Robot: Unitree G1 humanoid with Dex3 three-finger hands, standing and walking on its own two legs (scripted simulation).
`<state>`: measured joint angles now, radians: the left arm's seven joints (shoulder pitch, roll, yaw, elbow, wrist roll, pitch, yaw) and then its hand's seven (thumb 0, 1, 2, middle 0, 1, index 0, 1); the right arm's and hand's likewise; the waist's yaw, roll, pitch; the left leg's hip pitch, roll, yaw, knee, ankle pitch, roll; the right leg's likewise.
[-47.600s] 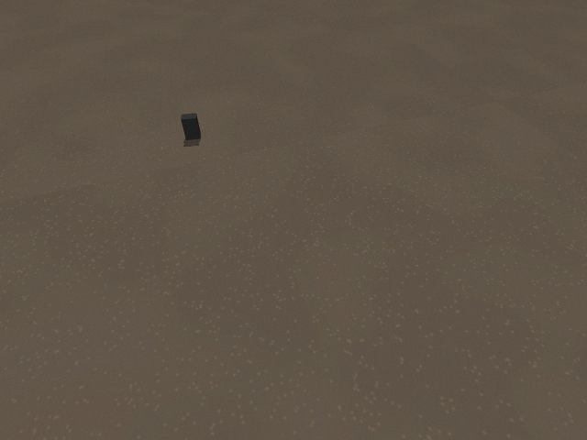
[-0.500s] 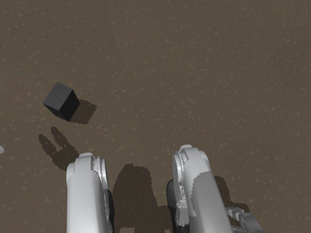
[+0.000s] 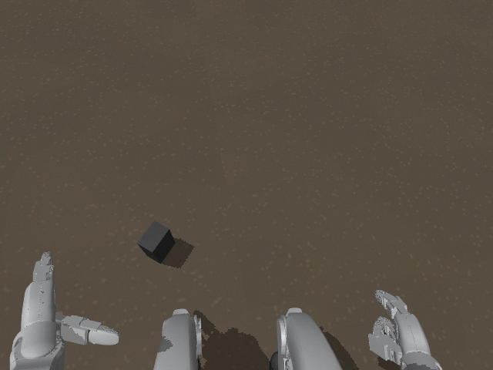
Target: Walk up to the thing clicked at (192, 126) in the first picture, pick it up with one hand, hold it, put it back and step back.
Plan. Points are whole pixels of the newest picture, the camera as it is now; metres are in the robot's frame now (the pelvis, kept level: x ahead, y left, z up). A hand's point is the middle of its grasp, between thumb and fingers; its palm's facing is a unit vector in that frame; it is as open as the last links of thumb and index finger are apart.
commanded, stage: home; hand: left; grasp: from above
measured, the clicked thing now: (157, 243) +0.50 +0.25 -0.54
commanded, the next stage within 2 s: none
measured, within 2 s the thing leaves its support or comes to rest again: neither
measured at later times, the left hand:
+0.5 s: hand (75, 341) +0.20 +0.20 +0.06, palm faces +0.15 -0.95 -0.29, open 17.4 cm
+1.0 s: hand (84, 347) +0.20 +0.19 +0.06, palm faces +0.14 -0.95 -0.27, open 17.3 cm
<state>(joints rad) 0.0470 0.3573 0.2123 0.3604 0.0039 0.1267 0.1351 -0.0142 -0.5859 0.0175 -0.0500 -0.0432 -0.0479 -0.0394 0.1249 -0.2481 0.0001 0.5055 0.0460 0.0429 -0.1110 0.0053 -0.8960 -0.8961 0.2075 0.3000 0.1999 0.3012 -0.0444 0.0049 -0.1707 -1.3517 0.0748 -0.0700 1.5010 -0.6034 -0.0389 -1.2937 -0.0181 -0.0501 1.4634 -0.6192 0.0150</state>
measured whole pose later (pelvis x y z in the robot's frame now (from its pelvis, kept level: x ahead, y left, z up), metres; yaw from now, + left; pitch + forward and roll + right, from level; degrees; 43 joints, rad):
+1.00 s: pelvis +0.03 +0.00 +0.12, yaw +2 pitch +8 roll -2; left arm 0.46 0.20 -0.01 -0.01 -0.02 0.29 0.14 -0.01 -0.51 0.07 -0.06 -0.06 -0.05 -0.06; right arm 0.28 -0.20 0.03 0.51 0.02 -0.11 -0.19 0.01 -0.90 -0.90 0.21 0.30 0.20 0.30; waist -0.03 0.03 -0.12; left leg -0.63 0.06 -0.03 0.95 -0.45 -0.03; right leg -0.58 -0.03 -0.05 0.91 -0.46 0.02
